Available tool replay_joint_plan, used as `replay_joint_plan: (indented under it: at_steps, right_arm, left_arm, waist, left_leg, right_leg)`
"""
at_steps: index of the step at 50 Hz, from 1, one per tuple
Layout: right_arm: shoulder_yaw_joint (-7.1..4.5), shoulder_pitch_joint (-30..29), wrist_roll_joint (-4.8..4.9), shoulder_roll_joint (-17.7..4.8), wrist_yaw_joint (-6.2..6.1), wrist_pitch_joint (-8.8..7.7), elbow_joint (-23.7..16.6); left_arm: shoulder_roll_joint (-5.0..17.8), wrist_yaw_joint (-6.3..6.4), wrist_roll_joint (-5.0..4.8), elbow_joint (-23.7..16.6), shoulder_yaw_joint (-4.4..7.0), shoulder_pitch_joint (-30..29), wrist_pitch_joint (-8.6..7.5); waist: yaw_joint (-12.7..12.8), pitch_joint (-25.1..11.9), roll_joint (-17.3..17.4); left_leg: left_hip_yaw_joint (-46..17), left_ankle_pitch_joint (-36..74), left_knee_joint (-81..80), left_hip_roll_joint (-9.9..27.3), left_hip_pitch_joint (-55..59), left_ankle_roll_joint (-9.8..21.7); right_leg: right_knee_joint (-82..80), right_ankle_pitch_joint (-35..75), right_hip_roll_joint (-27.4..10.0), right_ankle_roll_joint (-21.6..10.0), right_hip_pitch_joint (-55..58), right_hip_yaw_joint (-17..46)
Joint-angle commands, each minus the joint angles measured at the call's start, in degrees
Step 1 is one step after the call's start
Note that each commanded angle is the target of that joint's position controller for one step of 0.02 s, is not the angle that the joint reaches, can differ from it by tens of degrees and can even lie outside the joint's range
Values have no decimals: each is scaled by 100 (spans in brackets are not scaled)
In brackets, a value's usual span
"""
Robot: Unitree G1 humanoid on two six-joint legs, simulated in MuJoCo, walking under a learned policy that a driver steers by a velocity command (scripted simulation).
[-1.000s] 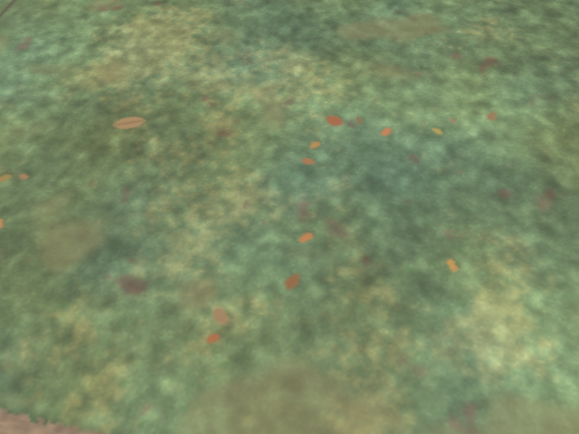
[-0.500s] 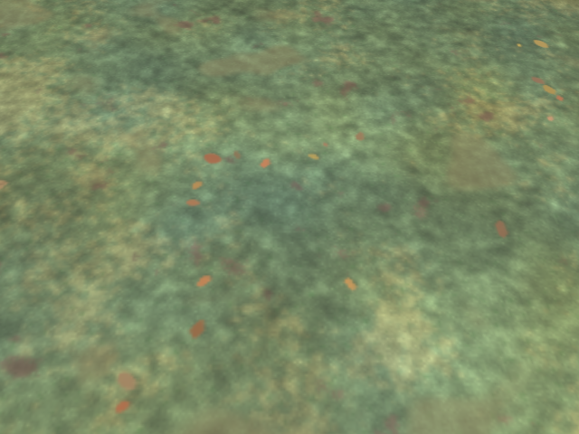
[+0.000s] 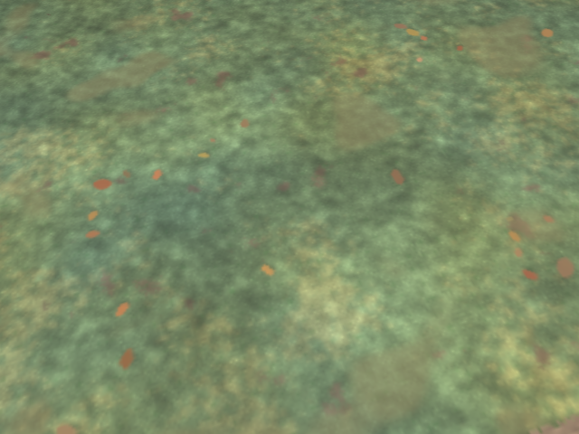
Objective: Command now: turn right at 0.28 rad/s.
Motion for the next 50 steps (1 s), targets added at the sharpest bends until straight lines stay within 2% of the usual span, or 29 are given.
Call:
replay_joint_plan:
  at_steps: [1, 5, 7, 8, 9, 10, 11, 12, 13, 14, 15, 16, 19, 24, 27, 28, 29, 30, 31, 32, 33, 34, 35, 36, 37, 39, 44, 47, 50]
  right_arm:
    - [-46, -152, 25, -376, -27, -65, -339]
    - [1, -42, 88, -345, -74, -90, -260]
    - [55, 296, 13, -219, -60, -172, -130]
    - [77, 408, -47, -198, -68, -256, -90]
    - [56, 576, -128, -446, -104, -339, -66]
    - [-48, 759, -86, -989, -87, -374, -66]
    - [-171, 1004, -108, -1216, -19, -372, 162]
    - [-101, 802, -62, -896, 28, -406, 161]
    - [-47, 530, 5, -657, 55, -446, 131]
    - [-30, 395, 25, -569, 61, -485, 103]
    - [-17, 453, 43, -507, 56, -546, 143]
    - [-16, 564, 47, -483, 65, -604, 212]
    - [-56, 937, 47, -508, 83, -700, 420]
    - [-112, 1227, 1, -627, 114, -745, 601]
    - [-144, 1120, 0, -724, 140, -764, 610]
    - [-153, 1012, 21, -754, 143, -756, 607]
    - [-135, 978, 28, -703, 144, -756, 615]
    - [-75, 964, 21, -524, 154, -772, 588]
    - [83, 932, 130, 24, 190, -798, 271]
    - [-20, 907, 27, -316, 146, -771, 278]
    - [-68, 850, 1, -460, 158, -744, 327]
    - [-32, 790, 15, -356, 236, -762, 379]
    - [-21, 736, 17, -254, 278, -754, 399]
    - [-9, 762, -77, -208, 295, -704, 429]
    - [6, 789, -124, -164, 323, -653, 482]
    - [7, 576, -128, -135, 360, -588, 420]
    - [78, -604, -109, -30, 404, -551, 33]
    - [177, -1229, -64, 112, 401, -592, -195]
    - [187, -1487, -43, 49, 365, -610, -327]
  left_arm:
    - [847, 36, 53, -163, 167, 263, -64]
    - [813, 33, 83, -79, 92, 40, -62]
    - [802, 38, 19, 48, 69, 54, -26]
    - [663, 46, 7, 80, 21, 59, -19]
    - [348, 31, 19, 5, -75, 11, -55]
    - [226, 12, -18, -75, -105, -35, -102]
    - [679, 38, 145, -139, 2, -351, -126]
    - [794, 4, 159, -109, 62, -365, -166]
    - [728, -67, 145, 24, 59, -175, -206]
    - [704, -137, 157, 133, 64, -38, -232]
    - [654, -198, 197, 188, 62, -51, -259]
    - [560, -241, 204, 203, 39, -135, -284]
    - [384, -316, 154, 94, -6, -604, -296]
    - [330, -339, 118, -80, -49, -1161, -318]
    - [435, -301, 100, -57, -13, -955, -350]
    - [443, -273, 103, 47, 8, -619, -378]
    - [531, -220, 126, 259, 65, -59, -426]
    - [801, -139, 176, 543, 178, 805, -504]
    - [1523, -68, 256, 647, 349, 1679, -540]
    - [1505, -90, 137, 774, 341, 1694, -505]
    - [1138, -117, 97, 620, 239, 999, -482]
    - [791, -158, 105, 495, 161, 529, -507]
    - [603, -160, 98, 464, 100, 318, -541]
    - [462, -152, 74, 519, 50, 320, -588]
    - [423, -146, 77, 580, 30, 393, -631]
    - [436, -139, 32, 767, 25, 697, -697]
    - [373, -120, 1, 1076, -19, 1148, -696]
    - [380, -90, 14, 1232, -34, 1352, -715]
    - [446, -47, 34, 1394, -29, 1505, -707]
  waist:
    - [184, -408, -778]
    - [107, -391, -786]
    - [-98, -492, -657]
    - [-178, -368, -482]
    - [-218, -292, 197]
    - [-263, -264, 968]
    - [-440, 292, 959]
    - [-230, 592, 598]
    - [-44, 620, 526]
    - [37, 478, 580]
    - [5, 361, 551]
    - [-37, 232, 475]
    - [-217, 208, 477]
    - [-396, 294, 549]
    - [-201, 275, 544]
    - [19, 222, 459]
    - [282, 32, 245]
    - [640, -473, -255]
    - [910, -1127, -1731]
    - [726, -1014, -1674]
    - [367, -400, -951]
    - [195, -124, -604]
    - [62, -4, -569]
    - [-15, 12, -646]
    - [-36, -46, -669]
    - [-62, -18, -616]
    - [94, 299, -500]
    - [213, 366, -524]
    - [220, 401, -534]
  left_leg:
    - [-1, -145, -428, -23, -41, 70]
    - [53, -239, -1295, -153, 858, 232]
    - [245, 117, -2358, -280, 1712, 375]
    - [54, 303, -2968, -166, 2281, 480]
    - [-972, -511, -3455, 657, 2743, 689]
    - [-2535, -1896, -4223, 1586, 2911, 1205]
    - [-3285, -2407, -4597, 2129, 2148, 1720]
    - [-3107, -2402, -4670, 1951, 1914, 1755]
    - [-2630, -2027, -4692, 1640, 1903, 1585]
    - [-2181, -1528, -4689, 1378, 2050, 1426]
    - [-1841, -971, -4646, 1215, 2196, 1385]
    - [-1574, -530, -4596, 1092, 2328, 1368]
    - [-1250, -42, -4577, 1043, 2493, 1423]
    - [-1010, 336, -4424, 1147, 2213, 1459]
    - [-949, 820, -4132, 1259, 1832, 1371]
    - [-849, 1112, -3851, 1232, 1634, 1283]
    - [-643, 1758, -3204, 1045, 1372, 1162]
    - [-226, 2113, -1914, 659, 983, 997]
    - [450, 681, 194, -105, -406, 640]
    - [11, -891, 1176, -415, -1083, 733]
    - [-290, -497, 1544, 33, -1262, 876]
    - [-268, 21, 1448, 248, -1138, 884]
    - [-170, 321, 1226, 406, -992, 848]
    - [-98, 490, 1079, 479, -872, 751]
    - [1, 643, 1082, 478, -772, 670]
    - [131, 846, 1015, 488, -976, 543]
    - [422, 1532, -12, 491, -1529, 331]
    - [650, 1943, -1008, 328, -1146, 386]
    - [716, 1979, -1582, 185, -850, 603]
  right_leg:
    - [-309, 2097, -1623, -832, 540, 1277]
    - [-152, 2193, -1581, -746, 120, 1425]
    - [-194, 175, -1366, -603, -239, 1544]
    - [-149, -1117, -1168, -416, -765, 1616]
    - [440, -2070, -791, -193, -1446, 1304]
    - [1639, -2099, 61, 8, -2179, 146]
    - [2456, -2061, -21, 62, -2476, -108]
    - [2876, -1650, -283, 92, -2505, 41]
    - [2995, -1295, -424, 180, -2460, -15]
    - [3062, -1025, -512, 258, -2401, -169]
    - [3149, -785, -563, 324, -2411, -333]
    - [3148, -611, -607, 379, -2422, -447]
    - [2670, -364, -751, 540, -2564, -716]
    - [1555, -305, -810, 532, -2015, -905]
    - [1082, -298, -709, 338, -1145, -1032]
    - [773, -140, -626, 268, -594, -1099]
    - [503, -114, -463, 199, 243, -1111]
    - [241, -436, -750, 57, 1347, -667]
    - [-679, -2291, -2407, -463, 2504, 1811]
    - [-1314, -2703, -2877, -698, 2168, 3302]
    - [-1199, -2797, -2703, -652, 1627, 2591]
    - [-1227, -2114, -2417, -593, 1121, 1963]
    - [-1341, -1449, -2134, -487, 848, 1401]
    - [-1394, -802, -1946, -433, 738, 1007]
    - [-1395, -174, -1823, -432, 719, 700]
    - [-1394, 810, -1772, -518, 822, 376]
    - [-1522, 1816, -1611, -611, 913, -156]
    - [-1505, 2420, -1570, -558, 914, -390]
    - [-1433, 2909, -1745, -540, 1280, -412]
